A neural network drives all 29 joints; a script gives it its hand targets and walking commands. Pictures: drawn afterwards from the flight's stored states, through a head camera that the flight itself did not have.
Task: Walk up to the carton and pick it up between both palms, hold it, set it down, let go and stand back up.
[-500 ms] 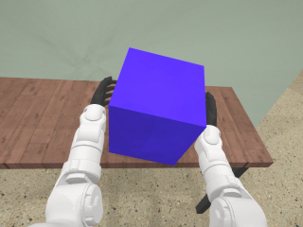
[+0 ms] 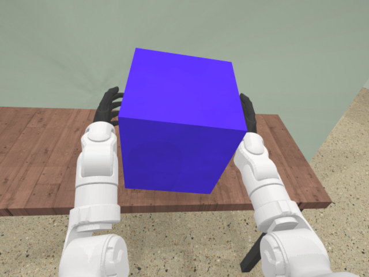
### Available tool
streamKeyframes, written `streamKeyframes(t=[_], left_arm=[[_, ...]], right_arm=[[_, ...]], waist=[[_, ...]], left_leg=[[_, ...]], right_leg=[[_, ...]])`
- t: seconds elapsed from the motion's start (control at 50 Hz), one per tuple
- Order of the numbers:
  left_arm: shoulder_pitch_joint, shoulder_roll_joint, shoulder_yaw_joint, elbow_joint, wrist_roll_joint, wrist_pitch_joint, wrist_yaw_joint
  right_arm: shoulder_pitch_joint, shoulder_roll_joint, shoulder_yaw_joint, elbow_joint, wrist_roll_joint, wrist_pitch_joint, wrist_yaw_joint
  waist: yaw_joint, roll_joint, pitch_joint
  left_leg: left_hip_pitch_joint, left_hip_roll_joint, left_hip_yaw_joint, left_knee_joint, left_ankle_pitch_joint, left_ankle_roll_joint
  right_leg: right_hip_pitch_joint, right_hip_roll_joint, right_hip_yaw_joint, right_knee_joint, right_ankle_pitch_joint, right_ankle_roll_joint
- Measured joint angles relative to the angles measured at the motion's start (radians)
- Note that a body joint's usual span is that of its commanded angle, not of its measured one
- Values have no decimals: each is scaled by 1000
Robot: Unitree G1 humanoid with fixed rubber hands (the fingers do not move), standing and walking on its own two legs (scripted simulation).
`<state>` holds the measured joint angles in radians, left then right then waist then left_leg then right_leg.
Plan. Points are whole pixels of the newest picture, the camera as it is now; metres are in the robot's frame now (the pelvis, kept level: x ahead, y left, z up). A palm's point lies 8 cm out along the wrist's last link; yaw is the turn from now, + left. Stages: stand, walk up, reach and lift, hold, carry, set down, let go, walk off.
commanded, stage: reach and lift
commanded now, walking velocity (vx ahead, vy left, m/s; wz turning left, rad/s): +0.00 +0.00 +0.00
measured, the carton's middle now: (176, 127) +0.39 -0.02 +0.14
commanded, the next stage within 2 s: hold in 1.54 s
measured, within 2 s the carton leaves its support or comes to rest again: neither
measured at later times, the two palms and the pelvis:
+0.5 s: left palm (111, 116) +0.36 +0.12 +0.20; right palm (258, 116) +0.35 -0.19 +0.20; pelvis -0.02 -0.02 +0.00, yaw +0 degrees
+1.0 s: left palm (98, 111) +0.36 +0.14 +0.21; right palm (252, 101) +0.36 -0.16 +0.23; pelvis -0.02 -0.01 +0.00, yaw +0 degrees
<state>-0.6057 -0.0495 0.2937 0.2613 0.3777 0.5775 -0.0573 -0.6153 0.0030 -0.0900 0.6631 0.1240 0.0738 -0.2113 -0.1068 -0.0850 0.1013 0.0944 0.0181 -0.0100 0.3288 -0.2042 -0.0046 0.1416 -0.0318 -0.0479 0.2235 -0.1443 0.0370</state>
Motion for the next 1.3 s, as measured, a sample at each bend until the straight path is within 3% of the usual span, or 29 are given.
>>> streamKeyframes(t=[0.14, 0.24, 0.46, 0.58, 0.82, 1.12, 1.3], left_arm=[[36, -15, -33, -79, -28, 56, 34], [8, -12, -40, -70, -39, 78, 55], [-93, 11, 11, 13, -37, 117, 44], [-102, 21, 14, 27, -38, 143, 39], [-122, 42, 28, 57, -66, 178, 38], [-161, 81, -23, 73, -120, 207, 74], [-139, 70, -40, 40, -138, 244, 96]], right_arm=[[25, -29, 32, -64, 26, 40, 8], [-12, -44, 18, -70, 16, 81, 21], [-138, -49, -17, 6, 10, 154, 23], [-166, -69, 14, 23, 51, 194, 10], [-223, -76, 25, 57, 84, 252, -11], [-276, -93, 3, 79, 120, 280, -7], [-267, -135, 66, 62, 186, 320, -15]], waist=[[12, 21, 17], [20, 34, 3], [3, 34, -55], [-3, 44, -78], [13, 49, -103], [18, 40, -148], [10, 61, -165]], left_leg=[[-23, 4, -2, 31, -7, -1], [-56, 10, -2, 35, 2, -6], [-97, 16, -6, 17, 29, -19], [-104, 18, -8, 14, 32, -21], [-115, 15, -6, 27, 26, -18], [-163, 18, -12, 49, 14, -19], [-158, 27, -10, 51, 0, -24]], right_leg=[[-19, 4, -2, 23, -2, -2], [-58, 10, -1, 38, 2, -9], [-119, 16, -4, 64, 3, -24], [-126, 19, -5, 62, 6, -26], [-139, 17, 2, 77, 0, -23], [-175, 22, 1, 74, 1, -23], [-168, 32, 7, 66, -6, -26]])
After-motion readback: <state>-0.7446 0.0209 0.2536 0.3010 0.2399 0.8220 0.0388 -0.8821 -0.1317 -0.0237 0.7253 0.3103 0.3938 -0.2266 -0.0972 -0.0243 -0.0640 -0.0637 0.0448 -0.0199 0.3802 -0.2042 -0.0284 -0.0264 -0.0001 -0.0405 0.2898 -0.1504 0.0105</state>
